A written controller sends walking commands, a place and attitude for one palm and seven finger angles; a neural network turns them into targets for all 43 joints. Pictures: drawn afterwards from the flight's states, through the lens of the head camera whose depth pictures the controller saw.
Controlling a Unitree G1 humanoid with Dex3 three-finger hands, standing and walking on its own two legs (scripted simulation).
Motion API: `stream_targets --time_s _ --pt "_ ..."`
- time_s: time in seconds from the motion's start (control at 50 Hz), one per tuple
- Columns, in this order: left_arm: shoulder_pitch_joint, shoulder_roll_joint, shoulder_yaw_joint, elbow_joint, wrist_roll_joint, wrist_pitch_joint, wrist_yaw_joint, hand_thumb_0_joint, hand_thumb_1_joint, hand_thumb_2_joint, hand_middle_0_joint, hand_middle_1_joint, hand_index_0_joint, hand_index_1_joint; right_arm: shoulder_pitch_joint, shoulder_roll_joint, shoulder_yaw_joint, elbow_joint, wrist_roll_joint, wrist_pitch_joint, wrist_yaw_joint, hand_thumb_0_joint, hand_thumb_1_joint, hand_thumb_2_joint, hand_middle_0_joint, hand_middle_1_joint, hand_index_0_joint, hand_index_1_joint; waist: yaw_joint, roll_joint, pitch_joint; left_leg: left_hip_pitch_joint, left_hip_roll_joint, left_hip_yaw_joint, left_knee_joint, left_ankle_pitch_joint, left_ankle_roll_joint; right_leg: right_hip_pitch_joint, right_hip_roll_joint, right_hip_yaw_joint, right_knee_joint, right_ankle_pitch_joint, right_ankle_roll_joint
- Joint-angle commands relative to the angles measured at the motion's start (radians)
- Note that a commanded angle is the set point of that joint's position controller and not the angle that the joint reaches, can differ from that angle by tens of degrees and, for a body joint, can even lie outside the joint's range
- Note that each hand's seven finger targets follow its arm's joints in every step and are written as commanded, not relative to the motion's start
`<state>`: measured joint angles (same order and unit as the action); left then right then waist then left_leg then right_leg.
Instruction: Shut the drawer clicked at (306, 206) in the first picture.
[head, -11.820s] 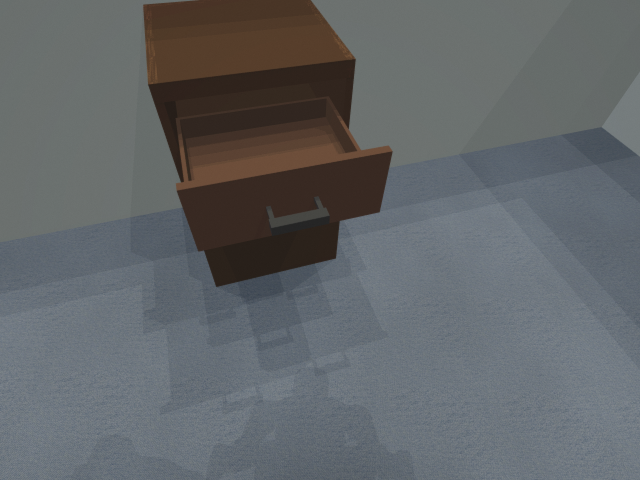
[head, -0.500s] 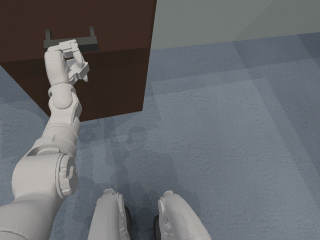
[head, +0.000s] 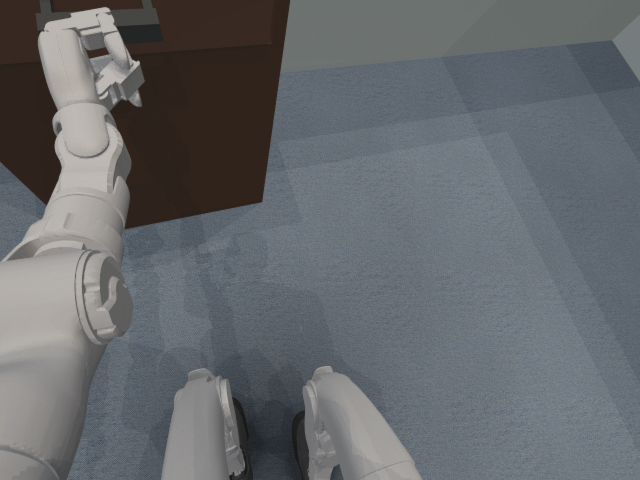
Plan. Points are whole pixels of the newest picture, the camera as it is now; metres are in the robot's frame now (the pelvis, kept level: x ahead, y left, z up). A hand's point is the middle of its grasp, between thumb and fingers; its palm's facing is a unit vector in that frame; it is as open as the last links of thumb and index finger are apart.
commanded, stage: push the drawer shut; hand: left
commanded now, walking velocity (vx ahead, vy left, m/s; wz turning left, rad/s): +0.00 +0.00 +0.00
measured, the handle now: (100, 13) +0.65 +0.18 +0.05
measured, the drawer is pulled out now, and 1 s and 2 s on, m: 0.00 0.00 0.00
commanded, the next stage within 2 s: pull the fist back off the drawer in 0.22 s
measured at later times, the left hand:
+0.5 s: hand (128, 65) +0.59 +0.15 +0.05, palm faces +0.21 -0.98 -0.04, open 2.8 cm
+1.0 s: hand (135, 75) +0.57 +0.14 +0.05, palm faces +0.21 -0.98 -0.02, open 3.1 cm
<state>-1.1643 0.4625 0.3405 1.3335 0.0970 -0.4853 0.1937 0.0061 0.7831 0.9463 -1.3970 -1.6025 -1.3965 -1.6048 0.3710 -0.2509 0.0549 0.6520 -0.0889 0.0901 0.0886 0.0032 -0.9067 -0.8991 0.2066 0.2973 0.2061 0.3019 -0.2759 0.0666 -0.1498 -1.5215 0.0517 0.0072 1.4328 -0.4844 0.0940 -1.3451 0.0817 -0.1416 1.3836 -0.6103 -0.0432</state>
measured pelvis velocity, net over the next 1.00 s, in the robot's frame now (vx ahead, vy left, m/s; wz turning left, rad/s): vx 0.00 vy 0.00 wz -0.01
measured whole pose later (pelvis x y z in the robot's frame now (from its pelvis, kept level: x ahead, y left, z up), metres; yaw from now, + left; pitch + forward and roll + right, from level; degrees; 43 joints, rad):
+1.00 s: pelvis +0.00 +0.00 +0.01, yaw +0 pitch +32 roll -7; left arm -1.06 0.42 0.33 1.16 0.05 -0.42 0.18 -0.01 0.86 0.92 -1.40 -1.60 -1.40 -1.60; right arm 0.39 -0.24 0.05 0.63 -0.07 0.07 0.10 0.00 -0.91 -0.90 0.21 0.30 0.21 0.30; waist -0.25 0.07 -0.14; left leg -1.50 0.06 0.02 1.41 -0.48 0.09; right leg -1.33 0.09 -0.13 1.36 -0.60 -0.04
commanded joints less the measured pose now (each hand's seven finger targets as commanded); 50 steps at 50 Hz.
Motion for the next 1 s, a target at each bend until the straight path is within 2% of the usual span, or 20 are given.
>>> stream_targets --time_s 0.0,0.04,0.06,0.08,0.24,0.28,0.3,0.38,0.44,0.54,0.56,0.58,0.68,0.7,0.78,0.8,0.84,0.9,0.94,0.98 --pt "-0.659 0.219 -0.005 -0.239 0.017 -0.049 0.012 0.0 0.9 0.9 -1.4 -1.6 -1.4 -1.6 0.243 -0.228 -0.071 -0.01 -0.008 -0.01 -0.014 0.0 -0.9 -0.9 0.2 0.3 0.2 0.3 -0.077 0.244 -0.563 0.739 0.028 -0.239 -0.158 0.143 -0.057 -0.085 -0.002 0.081 -0.182 0.177 0.013" --pt "-0.68 0.264 0.019 -0.226 0.019 -0.038 0.011 0.0 0.9 0.9 -1.4 -1.6 -1.4 -1.6 0.253 -0.23 -0.066 -0.012 -0.007 -0.011 -0.018 0.0 -0.9 -0.9 0.2 0.3 0.2 0.3 -0.084 0.214 -0.548 0.684 0.024 -0.222 -0.149 0.121 -0.049 -0.06 0.002 0.085 -0.188 0.162 0.014" --pt "-0.709 0.264 0.014 -0.237 0.023 -0.039 0.01 0.0 0.9 0.9 -1.4 -1.6 -1.4 -1.6 0.258 -0.231 -0.066 -0.011 -0.007 -0.014 -0.021 0.0 -0.9 -0.9 0.2 0.3 0.2 0.3 -0.095 0.225 -0.557 0.695 0.027 -0.233 -0.15 0.118 -0.049 -0.074 0.0 0.084 -0.183 0.163 0.015" --pt "-0.732 0.278 0.015 -0.261 0.026 -0.041 0.01 0.0 0.9 0.9 -1.4 -1.6 -1.4 -1.6 0.258 -0.229 -0.064 -0.014 -0.006 -0.017 -0.021 0.0 -0.9 -0.9 0.2 0.3 0.2 0.3 -0.09 0.257 -0.569 0.697 0.025 -0.225 -0.147 0.115 -0.049 -0.073 0.0 0.086 -0.184 0.161 0.014" --pt "-0.789 0.344 0.009 -0.249 0.031 -0.013 0.012 0.0 0.9 0.9 -1.4 -1.6 -1.4 -1.6 0.255 -0.23 -0.046 -0.012 0.002 -0.045 -0.037 0.0 -0.9 -0.9 0.2 0.3 0.2 0.3 -0.122 0.262 -0.544 0.609 0.024 -0.209 -0.148 -0.011 -0.038 -0.067 0.005 0.107 -0.203 0.093 0.013" --pt "-0.806 0.351 -0.002 -0.248 0.034 -0.012 0.005 0.0 0.9 0.9 -1.4 -1.6 -1.4 -1.6 0.25 -0.231 -0.041 -0.011 0.003 -0.055 -0.042 0.0 -0.9 -0.9 0.2 0.3 0.2 0.3 -0.127 0.3 -0.532 0.615 0.027 -0.217 -0.156 -0.035 -0.041 -0.092 0.003 0.105 -0.199 0.08 0.011" --pt "-0.808 0.336 -0.013 -0.243 0.03 -0.007 0.004 0.0 0.9 0.9 -1.4 -1.6 -1.4 -1.6 0.251 -0.229 -0.04 -0.01 0.005 -0.061 -0.043 0.0 -0.9 -0.9 0.2 0.3 0.2 0.3 -0.135 0.286 -0.529 0.605 0.025 -0.215 -0.155 -0.041 -0.038 -0.086 0.003 0.109 -0.205 0.077 0.012" --pt "-0.791 0.329 -0.015 -0.228 0.026 0.007 -0.001 0.0 0.9 0.9 -1.4 -1.6 -1.4 -1.6 0.249 -0.234 -0.04 -0.014 0.005 -0.072 -0.043 0.0 -0.9 -0.9 0.2 0.3 0.2 0.3 -0.124 0.304 -0.524 0.611 0.027 -0.227 -0.165 -0.069 -0.041 -0.104 0.001 0.102 -0.2 0.068 0.009" --pt "-0.771 0.311 -0.021 -0.216 0.02 0.023 -0.001 0.0 0.9 0.9 -1.4 -1.6 -1.4 -1.6 0.249 -0.236 -0.039 -0.019 0.003 -0.075 -0.042 0.0 -0.9 -0.9 0.2 0.3 0.2 0.3 -0.119 0.286 -0.504 0.584 0.026 -0.228 -0.167 -0.097 -0.041 -0.1 -0.001 0.1 -0.199 0.054 0.009" --pt "-0.751 0.264 -0.034 -0.219 0.017 0.034 0.0 0.0 0.9 0.9 -1.4 -1.6 -1.4 -1.6 0.257 -0.236 -0.047 -0.017 0.0 -0.078 -0.035 0.0 -0.9 -0.9 0.2 0.3 0.2 0.3 -0.11 0.272 -0.526 0.611 0.028 -0.242 -0.169 -0.083 -0.043 -0.109 -0.004 0.09 -0.191 0.069 0.009" --pt "-0.748 0.274 -0.014 -0.223 0.015 0.032 0.001 0.0 0.9 0.9 -1.4 -1.6 -1.4 -1.6 0.261 -0.237 -0.048 -0.014 -0.003 -0.08 -0.034 0.0 -0.9 -0.9 0.2 0.3 0.2 0.3 -0.107 0.279 -0.53 0.628 0.031 -0.248 -0.17 -0.07 -0.045 -0.118 -0.006 0.084 -0.184 0.077 0.008" --pt "-0.74 0.289 -0.003 -0.231 0.012 0.032 0.001 0.0 0.9 0.9 -1.4 -1.6 -1.4 -1.6 0.261 -0.243 -0.049 -0.015 -0.002 -0.077 -0.035 0.0 -0.9 -0.9 0.2 0.3 0.2 0.3 -0.097 0.276 -0.535 0.634 0.034 -0.255 -0.172 -0.062 -0.046 -0.118 -0.006 0.083 -0.181 0.082 0.009" --pt "-0.659 0.199 -0.031 -0.257 -0.003 0.032 -0.002 0.0 0.9 0.9 -1.4 -1.6 -1.4 -1.6 0.253 -0.238 -0.061 -0.018 -0.002 -0.068 -0.021 0.0 -0.9 -0.9 0.2 0.3 0.2 0.3 -0.072 0.281 -0.547 0.703 0.04 -0.274 -0.192 -0.036 -0.057 -0.133 -0.011 0.071 -0.174 0.102 0.009" --pt "-0.621 0.219 -0.011 -0.247 -0.006 0.036 -0.002 0.0 0.9 0.9 -1.4 -1.6 -1.4 -1.6 0.255 -0.238 -0.06 -0.018 -0.001 -0.064 -0.02 0.0 -0.9 -0.9 0.2 0.3 0.2 0.3 -0.058 0.261 -0.538 0.686 0.036 -0.263 -0.192 -0.027 -0.056 -0.108 -0.009 0.072 -0.178 0.102 0.007" --pt "-0.553 0.175 -0.016 -0.301 -0.019 0.029 -0.005 0.0 0.9 0.9 -1.4 -1.6 -1.4 -1.6 0.25 -0.23 -0.069 -0.026 0.002 -0.054 -0.014 0.0 -0.9 -0.9 0.2 0.3 0.2 0.3 -0.039 0.242 -0.581 0.73 0.036 -0.251 -0.187 0.07 -0.057 -0.073 -0.009 0.07 -0.18 0.146 0.009" --pt "-0.505 0.192 0.004 -0.301 -0.023 0.028 -0.006 0.0 0.9 0.9 -1.4 -1.6 -1.4 -1.6 0.249 -0.229 -0.069 -0.03 0.003 -0.048 -0.014 0.0 -0.9 -0.9 0.2 0.3 0.2 0.3 -0.018 0.239 -0.574 0.73 0.034 -0.243 -0.19 0.091 -0.06 -0.053 -0.007 0.068 -0.182 0.151 0.006" --pt "-0.452 0.136 -0.026 -0.327 -0.031 0.023 -0.012 0.0 0.9 0.9 -1.4 -1.6 -1.4 -1.6 0.241 -0.218 -0.073 -0.038 0.007 -0.039 -0.008 0.0 -0.9 -0.9 0.2 0.3 0.2 0.3 -0.012 0.217 -0.582 0.738 0.03 -0.223 -0.189 0.136 -0.058 -0.018 -0.004 0.071 -0.193 0.17 0.008" --pt "-0.356 0.115 -0.014 -0.385 -0.044 0.002 -0.011 0.0 0.9 0.9 -1.4 -1.6 -1.4 -1.6 0.228 -0.214 -0.084 -0.05 0.011 -0.026 -0.001 0.0 -0.9 -0.9 0.2 0.3 0.2 0.3 0.023 0.214 -0.612 0.793 0.032 -0.216 -0.194 0.22 -0.065 0.011 -0.004 0.07 -0.195 0.212 0.006" --pt "-0.365 0.098 -0.027 -0.405 -0.05 -0.007 -0.008 0.0 0.9 0.9 -1.4 -1.6 -1.4 -1.6 0.223 -0.207 -0.086 -0.043 0.014 -0.015 0.0 0.0 -0.9 -0.9 0.2 0.3 0.2 0.3 0.006 0.18 -0.584 0.772 0.027 -0.191 -0.183 0.256 -0.059 0.042 -0.002 0.076 -0.209 0.236 0.012" --pt "-0.366 0.086 -0.028 -0.414 -0.049 -0.024 -0.001 0.0 0.9 0.9 -1.4 -1.6 -1.4 -1.6 0.224 -0.206 -0.091 -0.036 0.014 -0.009 0.002 0.0 -0.9 -0.9 0.2 0.3 0.2 0.3 0.008 0.18 -0.575 0.797 0.028 -0.195 -0.182 0.302 -0.064 0.035 -0.004 0.074 -0.207 0.261 0.011"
